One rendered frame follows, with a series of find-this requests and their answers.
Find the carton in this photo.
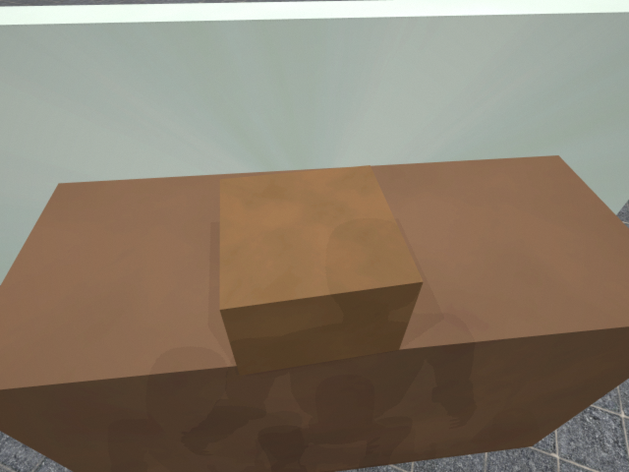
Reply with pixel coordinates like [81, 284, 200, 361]
[219, 165, 423, 376]

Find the pedestal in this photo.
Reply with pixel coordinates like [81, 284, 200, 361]
[0, 155, 629, 472]

